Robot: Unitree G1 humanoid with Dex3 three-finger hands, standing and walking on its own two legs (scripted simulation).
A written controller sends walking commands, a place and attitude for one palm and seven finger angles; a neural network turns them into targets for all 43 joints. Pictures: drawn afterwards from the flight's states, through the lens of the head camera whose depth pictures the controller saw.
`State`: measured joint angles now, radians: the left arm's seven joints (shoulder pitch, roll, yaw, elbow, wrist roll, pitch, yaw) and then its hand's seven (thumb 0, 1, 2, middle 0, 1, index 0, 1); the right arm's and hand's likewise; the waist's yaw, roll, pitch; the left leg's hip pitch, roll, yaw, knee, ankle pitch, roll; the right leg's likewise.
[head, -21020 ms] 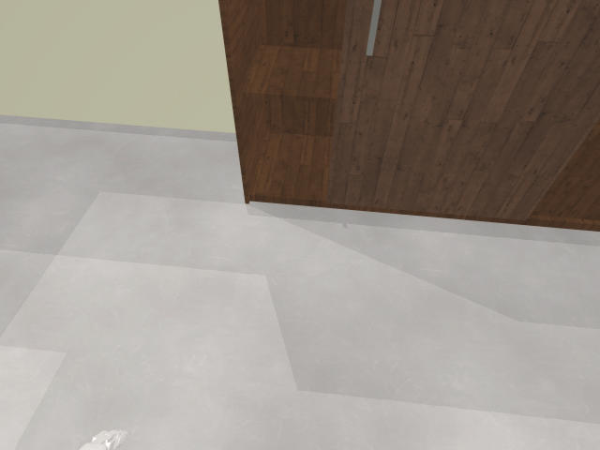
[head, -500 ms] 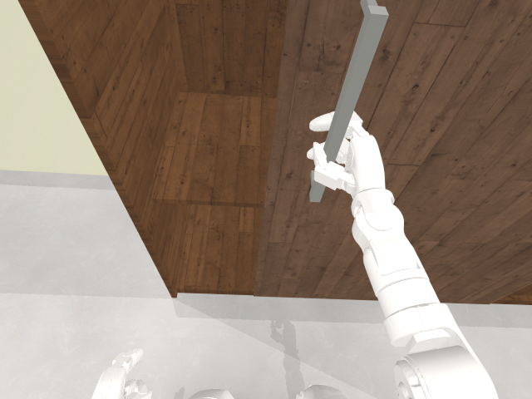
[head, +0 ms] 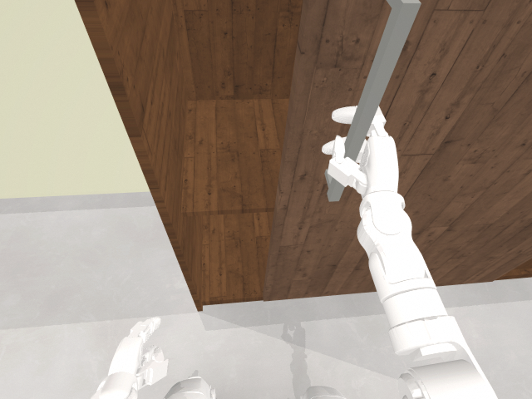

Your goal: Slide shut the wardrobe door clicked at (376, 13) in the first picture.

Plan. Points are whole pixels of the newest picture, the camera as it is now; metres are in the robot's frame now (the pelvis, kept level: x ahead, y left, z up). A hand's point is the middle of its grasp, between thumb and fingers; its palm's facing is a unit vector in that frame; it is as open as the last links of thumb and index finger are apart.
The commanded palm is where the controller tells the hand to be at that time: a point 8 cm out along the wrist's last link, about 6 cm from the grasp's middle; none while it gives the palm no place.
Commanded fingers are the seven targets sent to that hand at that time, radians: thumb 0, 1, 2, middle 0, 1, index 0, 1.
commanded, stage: step sideways, sliding the door along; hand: right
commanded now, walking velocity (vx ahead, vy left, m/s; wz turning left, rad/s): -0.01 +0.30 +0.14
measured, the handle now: (355, 117) +0.45 -0.12 +0.17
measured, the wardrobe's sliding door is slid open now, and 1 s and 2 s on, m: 0.22 0.00 0.00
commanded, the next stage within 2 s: stop walking and hold the door there in 0.92 s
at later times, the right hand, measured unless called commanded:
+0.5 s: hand (187, 171) +0.38 +0.11 +0.13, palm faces -0.07 +0.99 -0.09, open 5.9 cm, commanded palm +0.36 +0.11 +0.14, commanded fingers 0.00 -0.90 -0.90 0.45 1.40 0.45 1.40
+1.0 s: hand (169, 163) +0.39 +0.14 +0.14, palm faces +0.32 +0.94 -0.08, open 6.1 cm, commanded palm +0.35 +0.16 +0.14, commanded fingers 0.00 -0.90 -0.90 0.45 1.40 0.45 1.40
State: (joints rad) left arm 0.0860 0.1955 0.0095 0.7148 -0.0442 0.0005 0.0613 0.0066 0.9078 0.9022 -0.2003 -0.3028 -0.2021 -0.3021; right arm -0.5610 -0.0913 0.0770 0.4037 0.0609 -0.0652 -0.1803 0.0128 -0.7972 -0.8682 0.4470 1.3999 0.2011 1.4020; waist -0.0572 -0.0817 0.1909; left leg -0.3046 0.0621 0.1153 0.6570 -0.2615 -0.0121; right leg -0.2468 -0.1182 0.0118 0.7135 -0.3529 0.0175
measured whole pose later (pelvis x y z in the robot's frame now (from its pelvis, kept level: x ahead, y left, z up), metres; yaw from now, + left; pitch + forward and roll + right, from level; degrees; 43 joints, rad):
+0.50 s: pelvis -0.01 +0.17 +0.01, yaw -1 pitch -3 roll -1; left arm 0.08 0.18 0.05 0.62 -0.02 0.01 0.00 0.01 0.91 0.90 -0.20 -0.30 -0.20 -0.30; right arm -0.50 -0.08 0.17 0.28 0.07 -0.08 -0.12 0.01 -0.81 -0.84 0.42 1.40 0.21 1.40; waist -0.06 -0.02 0.21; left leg -0.43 -0.02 0.03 0.98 -0.41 0.01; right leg -0.22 -0.15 -0.07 0.55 -0.26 0.08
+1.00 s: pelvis -0.01 +0.35 +0.02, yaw +1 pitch -2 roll +3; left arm 0.14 0.21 0.05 0.61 -0.04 0.02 -0.01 0.01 0.91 0.90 -0.20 -0.30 -0.20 -0.30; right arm -0.49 -0.24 -0.11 0.32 0.12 -0.05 -0.18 0.00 -0.78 -0.87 0.41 1.40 0.16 1.40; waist -0.13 -0.07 0.21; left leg -0.51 0.03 0.04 1.16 -0.43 -0.01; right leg -0.20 -0.27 -0.07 0.49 -0.24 0.10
